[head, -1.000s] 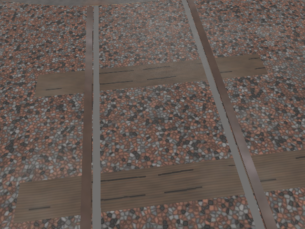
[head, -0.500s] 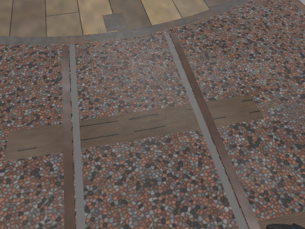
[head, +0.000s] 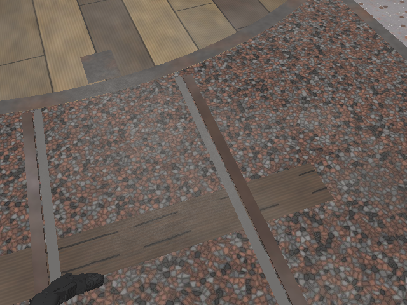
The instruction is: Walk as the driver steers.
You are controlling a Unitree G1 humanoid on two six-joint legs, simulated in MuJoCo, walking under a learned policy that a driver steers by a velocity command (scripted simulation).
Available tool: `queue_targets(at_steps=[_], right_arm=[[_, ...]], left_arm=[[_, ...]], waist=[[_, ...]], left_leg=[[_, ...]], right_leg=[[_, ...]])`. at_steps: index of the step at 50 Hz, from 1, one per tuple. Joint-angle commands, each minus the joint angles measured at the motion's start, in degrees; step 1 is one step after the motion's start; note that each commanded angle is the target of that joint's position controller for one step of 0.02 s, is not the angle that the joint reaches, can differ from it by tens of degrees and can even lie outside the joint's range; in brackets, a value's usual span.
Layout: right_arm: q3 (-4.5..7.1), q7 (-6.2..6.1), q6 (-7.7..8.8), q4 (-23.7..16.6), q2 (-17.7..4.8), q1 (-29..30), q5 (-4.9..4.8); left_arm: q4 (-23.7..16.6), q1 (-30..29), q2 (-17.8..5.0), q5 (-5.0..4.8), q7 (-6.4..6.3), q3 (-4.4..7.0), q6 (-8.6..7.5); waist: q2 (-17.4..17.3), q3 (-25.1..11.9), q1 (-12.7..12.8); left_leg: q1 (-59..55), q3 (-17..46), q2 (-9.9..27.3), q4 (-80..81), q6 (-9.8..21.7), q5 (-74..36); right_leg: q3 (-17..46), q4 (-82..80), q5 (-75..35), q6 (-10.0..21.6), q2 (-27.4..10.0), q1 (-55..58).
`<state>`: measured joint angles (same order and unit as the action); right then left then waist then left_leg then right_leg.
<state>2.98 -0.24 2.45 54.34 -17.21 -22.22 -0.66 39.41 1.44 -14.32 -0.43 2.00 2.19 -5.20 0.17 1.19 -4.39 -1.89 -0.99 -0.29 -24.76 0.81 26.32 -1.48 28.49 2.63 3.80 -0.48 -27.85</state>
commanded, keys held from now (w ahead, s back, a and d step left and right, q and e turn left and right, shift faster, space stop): w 0.32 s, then no key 0.64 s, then q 0.04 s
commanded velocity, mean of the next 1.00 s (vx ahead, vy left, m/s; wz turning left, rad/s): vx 0.27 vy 0.00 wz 0.00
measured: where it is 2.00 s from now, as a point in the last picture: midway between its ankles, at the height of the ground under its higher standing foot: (178, 290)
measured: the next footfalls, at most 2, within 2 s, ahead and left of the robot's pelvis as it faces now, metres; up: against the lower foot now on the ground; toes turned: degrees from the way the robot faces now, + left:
left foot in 0.48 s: +0.45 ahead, +0.13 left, +0.00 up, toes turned +2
right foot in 0.82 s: +0.41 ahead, -0.12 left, +0.00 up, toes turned +0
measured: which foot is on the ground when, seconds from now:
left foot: down 0.00-0.00, up 0.02-0.46, down 0.48-1.00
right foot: down 0.00-0.50, up 0.52-0.80, down 0.82-1.00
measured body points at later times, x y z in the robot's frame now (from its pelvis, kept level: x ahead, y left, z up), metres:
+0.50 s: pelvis +0.27 +0.02 +0.00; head +0.30 +0.03 +0.45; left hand +0.27 +0.31 -0.13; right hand +0.48 -0.22 -0.09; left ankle +0.41 +0.13 -0.72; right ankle +0.13 -0.11 -0.72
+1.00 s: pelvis +0.37 +0.02 +0.01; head +0.38 +0.01 +0.46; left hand +0.44 +0.29 -0.12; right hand +0.48 -0.23 -0.12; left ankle +0.41 +0.13 -0.72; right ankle +0.37 -0.12 -0.72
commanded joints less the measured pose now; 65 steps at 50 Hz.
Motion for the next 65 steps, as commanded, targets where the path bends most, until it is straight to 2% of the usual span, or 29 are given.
queue_targets(at_steps=[1,2,3,4,5,6,9,18,22,24,25,26,27,28,29,31,35,40,41,42,43,45,47,54,57,60,63,64,65], right_arm=[[-1.33,0.25,1.96,-5.08,0.52,-6.04,0.57],[0.15,0.73,3.04,-4.65,-6.46,-1.17,-0.70],[0.76,1.07,3.77,-6.54,-8.33,4.54,-1.75],[0.65,0.83,3.97,-6.90,-7.45,7.17,-1.40],[0.90,0.70,3.74,-6.97,-6.97,8.08,-0.48],[0.93,0.75,3.18,-6.65,-6.12,6.69,-0.29],[0.47,0.44,1.55,-6.62,-3.46,6.31,0.09],[-0.55,1.68,2.55,-11.52,-1.67,22.95,0.46],[0.40,2.67,3.16,-11.34,-4.27,20.30,0.98],[1.95,2.16,3.42,-7.93,-7.95,10.11,1.84],[2.63,1.69,3.25,-7.33,-12.26,5.37,3.03],[2.00,1.61,2.27,-6.64,-10.58,4.15,2.56],[1.30,1.95,1.50,-6.63,-7.42,3.20,1.09],[1.04,1.91,1.22,-7.14,-6.82,7.85,0.59],[0.39,1.69,1.07,-7.78,-4.96,12.48,0.88],[-0.19,1.44,0.94,-7.89,-3.08,17.94,2.03],[0.09,0.91,0.76,-6.61,-3.68,19.91,2.47],[-0.67,0.33,-0.56,-4.41,-2.52,19.47,1.20],[-1.01,0.37,-0.70,-3.57,-1.73,17.95,1.42],[-0.68,0.37,-0.80,-3.38,-2.31,15.79,1.57],[-0.59,-0.02,-1.11,-3.23,-2.51,16.09,1.63],[-0.62,-0.64,-1.55,-2.61,-2.12,15.91,1.49],[-0.62,-0.81,-1.77,-1.48,-1.95,14.62,1.63],[0.87,-0.75,-2.69,-3.83,-4.13,18.56,-0.19],[1.23,-0.81,-3.52,-5.08,-3.02,18.04,0.13],[1.60,-0.16,-4.32,-5.97,-2.18,15.67,0.41],[2.40,0.71,-4.71,-5.94,-2.98,13.43,-0.15],[3.54,0.58,-4.65,-6.16,-5.87,12.81,0.10],[5.39,0.16,-4.46,-7.33,-13.66,11.74,0.60]], left_arm=[[3.41,24.02,-17.26,0.37,-0.53,5.29,0.18],[2.82,23.00,-11.31,-0.31,-0.57,3.87,0.31],[2.37,18.72,-9.70,-0.25,-0.80,3.17,0.27],[1.97,15.09,-9.17,0.17,-0.78,2.88,0.26],[1.77,12.62,-7.81,0.57,-0.62,2.53,0.17],[1.79,11.43,-6.93,1.06,-0.58,2.23,-0.07],[3.12,11.45,-7.72,0.37,-0.53,2.50,-0.96],[8.58,18.81,-10.55,-0.18,-2.10,3.00,0.30],[10.24,18.16,-11.28,-0.21,-2.77,3.20,1.84],[10.08,17.35,-10.30,-0.02,-3.06,2.79,2.27],[9.31,21.89,-6.84,1.69,-2.92,1.50,1.88],[11.65,30.18,-1.68,1.24,-2.44,-0.25,1.71],[12.83,28.49,-7.38,-0.17,-2.30,1.15,1.89],[11.19,22.69,-9.55,-1.39,-2.56,1.87,2.40],[10.57,19.02,-9.00,-1.03,-3.22,1.88,3.23],[10.53,18.20,-7.40,0.11,-4.28,1.99,5.27],[11.80,18.83,-4.47,0.65,-5.02,1.23,6.37],[12.71,16.04,-4.97,2.00,-4.37,1.43,6.82],[11.99,14.86,-6.07,2.27,-4.51,1.45,6.69],[11.91,13.21,-9.83,1.52,-4.80,2.20,6.58],[12.88,12.57,-9.27,1.08,-4.60,2.38,6.19],[13.54,11.07,-5.78,1.52,-4.31,1.50,4.99],[14.21,10.65,-5.31,1.17,-4.08,1.33,3.98],[15.28,14.05,-8.92,0.34,-6.21,3.05,4.60],[14.84,15.33,-10.25,0.56,-7.13,3.96,5.18],[12.33,9.62,-10.53,0.21,-7.70,4.25,5.08],[10.93,4.75,-11.62,-0.68,-7.54,4.86,5.15],[11.84,7.86,-10.47,-0.36,-7.07,4.86,5.27],[9.06,6.49,-7.04,1.20,-6.92,3.85,5.30]], waist=[[18.43,-24.20,7.98],[10.62,-19.70,10.60],[7.86,-11.28,10.06],[3.07,-6.99,8.32],[2.21,-3.96,6.74],[3.54,-3.65,4.87],[3.81,-2.14,3.18],[2.50,2.33,8.07],[4.89,-1.37,5.28],[2.62,-7.58,0.42],[-5.89,-16.20,1.45],[-16.70,-24.58,3.20],[-10.48,-25.96,0.99],[-7.73,-17.60,1.50],[-4.49,-12.08,2.64],[-6.22,-7.53,5.87],[-7.95,-8.50,6.84],[-5.26,-4.48,7.26],[-3.66,-2.17,6.58],[1.23,0.22,3.71],[4.63,1.30,3.73],[5.76,0.92,3.39],[5.25,-0.28,3.26],[1.81,-3.08,5.92],[4.75,-3.56,6.36],[10.54,-3.67,4.75],[6.81,-3.10,2.40],[-0.56,-3.45,2.94],[-17.61,-2.89,3.23]], left_leg=[[36.66,3.23,-3.58,-44.18,1.15,6.27],[43.13,8.43,-0.01,-49.12,1.76,7.11],[45.77,6.80,2.66,-48.56,2.35,1.53],[43.82,5.30,5.25,-45.94,2.00,-3.60],[41.89,4.98,6.74,-42.68,1.39,-6.67],[38.50,5.38,7.96,-41.16,1.00,-8.75],[37.11,4.51,8.83,-36.02,-0.75,-11.63],[34.90,1.19,4.74,-7.96,-1.50,-33.62],[29.14,1.98,2.45,-3.38,1.48,-29.80],[13.75,0.95,2.08,0.11,3.92,-41.38],[-4.67,10.88,12.97,-6.31,8.70,-64.72],[-17.56,26.25,24.32,-5.53,18.50,-70.63],[-13.87,27.94,22.27,-2.27,18.08,-58.59],[-6.55,22.96,20.24,0.47,15.88,-49.98],[1.16,19.33,17.77,2.92,14.04,-43.75],[14.93,14.96,14.92,7.62,12.16,-34.81],[21.12,9.42,12.26,10.10,12.03,-30.39],[26.62,8.64,8.92,11.65,6.42,1.18],[27.05,8.14,7.31,10.66,3.90,4.50],[25.98,5.73,4.11,9.23,2.01,2.75],[20.95,2.98,2.18,6.77,0.96,-1.84],[15.52,2.24,2.18,3.56,1.25,-8.35],[14.39,1.68,1.93,2.21,1.67,-13.53],[20.93,3.04,1.00,-5.17,3.81,-27.15],[26.57,1.86,-0.62,-12.32,2.46,-24.72],[28.93,-0.29,-0.15,-20.80,1.60,-2.58],[18.89,-1.60,-0.08,-10.36,3.26,-9.73],[13.21,4.93,1.90,-2.73,5.21,-20.56],[7.17,29.34,14.79,5.59,14.36,-32.29]], right_leg=[[40.56,-6.32,8.67,15.87,-22.75,52.43],[40.12,-9.60,16.64,13.61,-20.69,49.44],[31.49,-11.15,14.42,11.33,-18.68,41.54],[25.89,-12.86,8.48,10.31,-16.38,33.53],[21.74,-14.65,3.32,9.98,-14.51,27.54],[19.08,-16.33,0.54,9.73,-13.28,23.80],[13.88,-20.11,-3.59,10.77,-12.32,18.67],[4.35,-19.73,-10.00,7.36,-9.69,21.07],[5.12,-10.37,-21.25,4.08,-11.52,28.05],[2.74,2.93,-24.68,0.51,-6.69,26.21],[1.18,17.95,-5.44,-2.34,-2.50,14.33],[2.85,35.45,35.49,-5.74,4.05,0.96],[9.30,40.57,38.62,-5.79,2.79,-0.33],[7.79,41.46,35.80,-5.75,0.61,-4.41],[6.20,38.87,32.03,-6.16,-1.62,-4.68],[6.19,31.22,25.91,-6.70,-4.64,2.91],[3.67,15.78,19.51,-6.64,-3.75,13.30],[2.38,0.20,6.14,-4.10,-2.92,22.25],[5.16,-3.92,6.06,-2.93,-5.43,21.54],[5.88,-4.33,11.27,-1.69,-6.38,17.46],[5.59,-5.91,19.49,-1.54,-5.00,10.95],[5.46,-8.14,18.03,-3.25,-4.63,8.08],[5.08,-7.16,11.71,-4.04,-4.34,10.46],[2.68,-0.77,0.84,-2.00,-4.97,18.01],[7.36,-1.96,-5.46,1.82,-11.35,20.69],[12.72,-3.13,-12.75,6.72,-20.59,19.93],[5.65,1.71,-7.46,1.95,-16.96,13.06],[-0.24,10.48,1.09,-2.09,-12.14,8.67],[-6.62,26.26,23.16,-8.60,-0.40,-6.10]])
Keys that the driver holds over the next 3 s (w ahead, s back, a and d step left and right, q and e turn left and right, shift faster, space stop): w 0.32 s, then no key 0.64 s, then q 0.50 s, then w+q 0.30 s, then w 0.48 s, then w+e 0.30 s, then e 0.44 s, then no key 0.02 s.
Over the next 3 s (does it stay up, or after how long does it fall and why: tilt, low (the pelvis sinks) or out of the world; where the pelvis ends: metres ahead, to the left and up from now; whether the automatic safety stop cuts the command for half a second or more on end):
stays up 0.91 0.31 0.01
